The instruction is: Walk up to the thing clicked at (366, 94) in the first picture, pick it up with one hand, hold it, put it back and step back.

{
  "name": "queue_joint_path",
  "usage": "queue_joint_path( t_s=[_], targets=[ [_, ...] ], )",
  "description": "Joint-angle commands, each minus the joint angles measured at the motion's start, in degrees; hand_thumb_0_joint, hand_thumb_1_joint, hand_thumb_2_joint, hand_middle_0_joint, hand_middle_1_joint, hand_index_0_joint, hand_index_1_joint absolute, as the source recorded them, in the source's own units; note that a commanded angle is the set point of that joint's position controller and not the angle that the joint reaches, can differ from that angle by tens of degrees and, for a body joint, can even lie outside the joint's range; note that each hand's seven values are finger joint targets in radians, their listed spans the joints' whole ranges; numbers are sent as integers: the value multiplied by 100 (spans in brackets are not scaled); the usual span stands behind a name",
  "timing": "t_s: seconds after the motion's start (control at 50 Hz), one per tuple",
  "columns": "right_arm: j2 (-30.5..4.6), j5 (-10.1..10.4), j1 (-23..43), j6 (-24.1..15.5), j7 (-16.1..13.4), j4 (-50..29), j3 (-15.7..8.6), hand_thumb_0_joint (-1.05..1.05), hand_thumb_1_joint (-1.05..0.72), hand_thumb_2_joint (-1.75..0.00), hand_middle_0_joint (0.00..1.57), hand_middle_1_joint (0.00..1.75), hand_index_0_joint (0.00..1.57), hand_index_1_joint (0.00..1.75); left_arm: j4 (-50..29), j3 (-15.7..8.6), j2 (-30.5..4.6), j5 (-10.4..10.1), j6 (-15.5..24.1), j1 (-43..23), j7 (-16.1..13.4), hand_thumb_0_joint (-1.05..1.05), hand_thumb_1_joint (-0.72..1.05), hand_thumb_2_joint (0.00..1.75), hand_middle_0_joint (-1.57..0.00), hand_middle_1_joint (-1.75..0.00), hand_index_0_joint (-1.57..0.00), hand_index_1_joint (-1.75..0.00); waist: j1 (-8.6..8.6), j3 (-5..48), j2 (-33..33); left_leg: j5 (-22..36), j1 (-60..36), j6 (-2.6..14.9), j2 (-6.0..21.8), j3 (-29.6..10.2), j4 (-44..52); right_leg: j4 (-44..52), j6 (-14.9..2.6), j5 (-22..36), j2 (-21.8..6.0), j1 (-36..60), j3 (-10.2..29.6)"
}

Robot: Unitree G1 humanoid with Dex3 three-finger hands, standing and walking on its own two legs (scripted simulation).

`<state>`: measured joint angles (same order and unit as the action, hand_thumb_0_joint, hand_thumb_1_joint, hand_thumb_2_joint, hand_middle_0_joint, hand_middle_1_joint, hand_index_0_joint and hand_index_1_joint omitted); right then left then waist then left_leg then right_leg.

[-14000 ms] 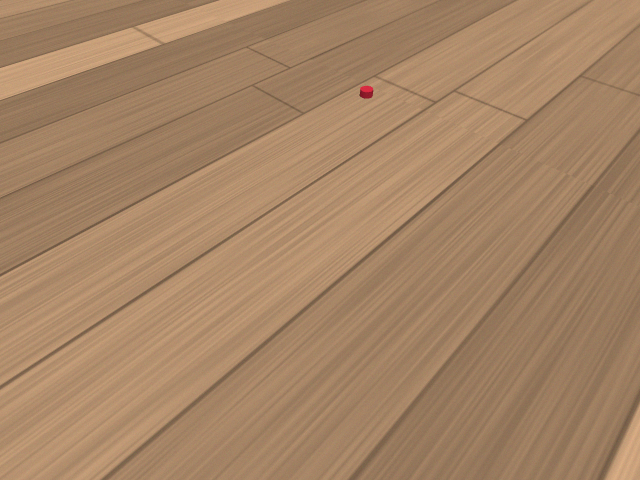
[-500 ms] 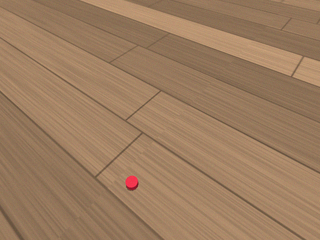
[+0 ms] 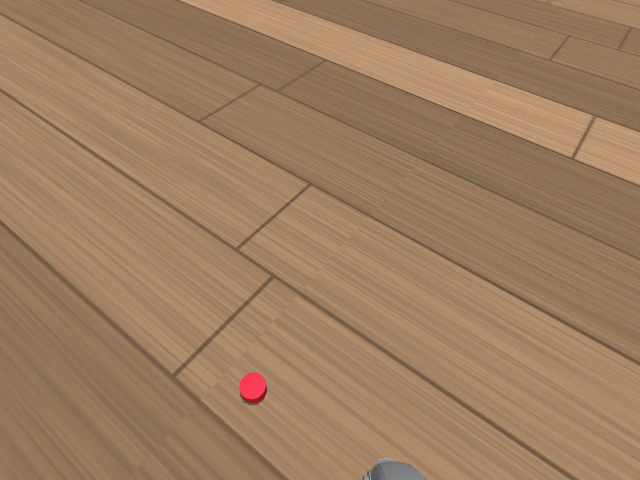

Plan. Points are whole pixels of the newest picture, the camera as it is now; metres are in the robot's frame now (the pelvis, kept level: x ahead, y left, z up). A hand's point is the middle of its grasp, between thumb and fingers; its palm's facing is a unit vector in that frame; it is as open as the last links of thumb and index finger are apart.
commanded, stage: walk up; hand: left
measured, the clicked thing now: (253, 387) +0.48 +0.19 -0.75
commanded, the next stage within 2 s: none
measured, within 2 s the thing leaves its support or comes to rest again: neither
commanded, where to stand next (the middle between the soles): +0.10 -0.04 m, yaw -1 degrees
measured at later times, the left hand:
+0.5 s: hand (167, 452) +0.19 +0.23 -0.17, palm faces -0.02 -0.95 -0.33, open 7.4 cm
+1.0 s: hand out of the picture +0.15 +0.23 -0.15, palm faces +0.00 -0.95 -0.31, open 7.4 cm
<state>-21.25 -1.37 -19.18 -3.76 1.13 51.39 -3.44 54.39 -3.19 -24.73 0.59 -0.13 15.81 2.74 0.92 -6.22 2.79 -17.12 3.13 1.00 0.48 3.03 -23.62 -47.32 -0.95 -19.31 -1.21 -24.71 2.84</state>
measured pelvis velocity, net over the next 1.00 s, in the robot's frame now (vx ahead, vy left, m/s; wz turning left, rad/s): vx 0.06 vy -0.02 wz -0.01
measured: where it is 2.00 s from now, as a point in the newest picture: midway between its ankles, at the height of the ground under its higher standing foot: outside the picture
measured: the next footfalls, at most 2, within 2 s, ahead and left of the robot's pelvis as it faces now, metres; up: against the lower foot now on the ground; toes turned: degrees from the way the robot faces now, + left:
right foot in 0.12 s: +0.16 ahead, -0.14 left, +0.00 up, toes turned +0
left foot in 0.34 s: +0.08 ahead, +0.11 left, +0.00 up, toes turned +0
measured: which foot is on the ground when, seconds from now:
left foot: down 0.00-0.14, up 0.16-0.32, down 0.34-1.00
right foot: up 0.00-0.10, down 0.12-1.00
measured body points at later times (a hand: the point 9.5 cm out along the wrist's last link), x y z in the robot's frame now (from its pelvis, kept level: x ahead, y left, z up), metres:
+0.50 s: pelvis +0.06 -0.02 -0.02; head +0.09 -0.01 +0.43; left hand +0.19 +0.28 -0.14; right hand +0.11 -0.34 -0.14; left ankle +0.04 +0.11 -0.74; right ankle +0.12 -0.13 -0.74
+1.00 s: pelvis +0.06 -0.02 +0.00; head +0.07 -0.02 +0.45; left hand +0.15 +0.28 -0.13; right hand +0.15 -0.32 -0.13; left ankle +0.04 +0.11 -0.74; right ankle +0.12 -0.14 -0.74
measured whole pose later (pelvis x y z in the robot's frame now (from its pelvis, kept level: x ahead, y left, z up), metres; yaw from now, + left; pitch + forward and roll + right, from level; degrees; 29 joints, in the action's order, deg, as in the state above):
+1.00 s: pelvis +0.06 -0.02 +0.00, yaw -1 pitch -2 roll +1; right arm -20.0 -0.4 -5.9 -0.9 0.5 60.9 0.5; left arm 62.6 -0.6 -20.1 -0.4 -0.8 5.0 1.6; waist -1.1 -3.8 0.7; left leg -14.4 6.4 -1.0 0.7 0.0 -22.9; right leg -23.1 -0.4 -7.2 0.3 -13.8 1.1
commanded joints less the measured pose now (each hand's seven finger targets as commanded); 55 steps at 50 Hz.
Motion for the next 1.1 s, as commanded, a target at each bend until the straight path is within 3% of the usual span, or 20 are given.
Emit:
queue_joint_path(
  t_s=[0.0, 0.08, 0.1, 0.12, 0.14, 0.16, 0.22, 0.3, 0.34, 0.36, 0.38, 0.44, 0.46, 0.5, 0.54, 0.58, 0.64, 0.74, 0.84, 1.08],
  targets=[
    [-1382, 50, 80, -8, -148, -611, -326, 0, -90, -90, 20, 30, 20, 30, -619, -161, -558, 19, 176, -323, -74, 0, 90, 90, -20, -30, -20, -30, 11, 142, -1209, 4288, 387, 789, 1129, -308, -39, 899, -77, 788, -2, 552, -512],
    [-1226, 208, 350, 149, -201, -705, -204, 0, -90, -90, 20, 30, 20, 30, -353, -273, -742, 30, 170, 104, -184, 0, 90, 90, -20, -30, -20, -30, -385, 568, -522, 2769, 1212, 422, 685, -148, -1391, 1843, -308, 1903, 137, 2148, -565],
    [-1004, 249, 42, 155, -204, -699, -112, 0, -90, -90, 20, 30, 20, 30, -359, -364, -1049, 32, 201, 241, -221, 0, 90, 90, -20, -30, -20, -30, -438, 881, 255, 1609, 1628, 212, 333, -9, -2241, 2116, -520, 2851, -505, 2705, 248],
    [-703, 241, -330, 206, -221, -650, 1, 0, -90, -90, 20, 30, 20, 30, -469, -406, -1251, 5, 230, 322, -267, 0, 90, 90, -20, -30, -20, -30, -397, 1257, 1013, -1535, 1795, 50, -218, -191, -3424, 2590, -1046, 3246, -1883, 2738, 2095],
    [-1048, 205, -378, 343, -299, -459, -111, 0, -90, -90, 20, 30, 20, 30, -593, -342, -1323, -27, 234, -124, -286, 0, 90, 90, -20, -30, -20, -30, -278, 1217, 616, -2215, 1387, 99, -77, -772, -3702, 2660, -1616, 2178, -2143, 1778, 2646],
    [-1154, 204, -287, 352, -326, -347, -122, 0, -90, -90, 20, 30, 20, 30, -641, -322, -1219, -18, 183, -413, -312, 0, 90, 90, -20, -30, -20, -30, -270, 906, 541, -2351, 1381, 77, -27, -922, -3682, 2687, -1628, 1728, -1975, 1329, 2334],
    [-1156, 214, -416, 330, -282, -40, -104, 0, -90, -90, 20, 30, 20, 30, -731, -243, -1030, 67, 69, -1063, -338, 0, 90, 90, -20, -30, -20, -30, -10, 643, 782, -1677, 1247, -33, 193, -544, -2566, 2683, -1153, 758, -1388, 694, 1234],
    [-1194, 8, -441, 268, -267, 212, -185, 0, -90, -90, 20, 30, 20, 30, -706, -241, -986, -18, -76, -1200, -287, 0, 90, 90, -20, -30, -20, -30, 56, 851, 534, -64, 571, -6, 18, -313, -597, 2023, -765, 708, -1107, 410, 900],
    [-1693, -48, 282, 210, -278, -24, -286, 0, -90, -90, 20, 30, 20, 30, -711, -224, -781, -101, -131, -1321, -235, 0, 90, 90, -20, -30, -20, -30, -61, 270, -527, -581, 1528, 511, 1092, -2116, 328, 1318, -259, -216, -328, 49, 411],
    [-1856, -4, 752, 195, -250, -74, -298, 0, -90, -90, 20, 30, 20, 30, -594, -283, -859, -58, -149, -1367, -248, 0, 90, 90, -20, -30, -20, -30, -145, 28, -980, -236, 2100, 923, 1603, -2326, 475, 451, -164, -599, 171, 543, -111],
    [-1794, -23, 999, 166, -242, -172, -299, 0, -90, -90, 20, 30, 20, 30, -523, -296, -824, -33, -157, -1180, -235, 0, 90, 90, -20, -30, -20, -30, -254, 46, -1055, 427, 2047, 1167, 1769, -2332, 342, 31, -153, -566, 156, 631, -37],
    [-1522, 10, 977, 130, -281, -164, -224, 0, -90, -90, 20, 30, 20, 30, -453, -267, -624, -45, -58, -1133, -210, 0, 90, 90, -20, -30, -20, -30, -277, 495, -1035, 2507, 1075, 753, 1278, -1324, -541, 978, -240, -30, 95, 653, -148],
    [-1488, 54, 994, 154, -271, -147, -212, 0, -90, -90, 20, 30, 20, 30, -419, -245, -641, -28, 0, -1114, -206, 0, 90, 90, -20, -30, -20, -30, -272, 753, -1021, 2734, 869, 495, 976, -966, -944, 1588, -277, 1399, -34, 1060, -151],
    [-1218, 164, 833, 198, -279, -225, -126, 0, -90, -90, 20, 30, 20, 30, -339, -282, -954, 23, 92, -967, -257, 0, 90, 90, -20, -30, -20, -30, -209, 1358, -570, 2353, 1195, 131, 447, -569, -1788, 1721, -660, 3216, -676, 2042, 732],
    [-1074, 146, 489, 304, -311, -39, -94, 0, -90, -90, 20, 30, 20, 30, -415, -225, -1099, -39, 101, -1306, -254, 0, 90, 90, -20, -30, -20, -30, 6, 1309, 252, -393, 923, 40, 51, -427, -1742, 2088, -1232, 2672, -1514, 1325, 1738],
    [-1098, 113, 591, 294, -265, 68, -90, 0, -90, -90, 20, 30, 20, 30, -367, -118, -985, -14, 55, -1491, -249, 0, 90, 90, -20, -30, -20, -30, 44, 915, 220, -703, 784, 88, 38, -495, -1185, 2271, -974, 1943, -1277, 842, 1440],
    [-1435, 83, 831, 182, -226, 153, -123, 0, -90, -90, 20, 30, 20, 30, -221, -64, -766, -42, 38, -1460, -238, 0, 90, 90, -20, -30, -20, -30, -38, 928, -109, 619, 819, 379, 796, -1339, -149, 1780, -289, 1552, -439, 1052, 492],
    [-1325, 108, 1152, 172, -199, 321, 5, 0, -90, -90, 20, 30, 20, 30, 48, -62, -848, -84, 73, -1412, -207, 0, 90, 90, -20, -30, -20, -30, -131, 869, -242, 793, 797, 223, 637, -932, 45, 2166, -292, 1667, -557, 1426, 589],
    [-1286, 93, 1455, 184, -144, 478, 66, 0, -90, -90, 20, 30, 20, 30, 300, -17, -775, -69, 75, -1411, -186, 0, 90, 90, -20, -30, -20, -30, -180, 586, -308, 30, 749, 176, 654, -954, 534, 2803, -189, 596, -525, 1304, 637],
    [-1158, 117, 1579, 156, -149, 747, 77, 0, -90, -90, 20, 30, 20, 30, 609, -32, -706, -61, 127, -1341, -207, 0, 90, 90, -20, -30, -20, -30, -169, 845, -185, 792, 353, 76, 675, -755, 744, 2931, -81, 1666, -549, 1668, 504]
  ],
)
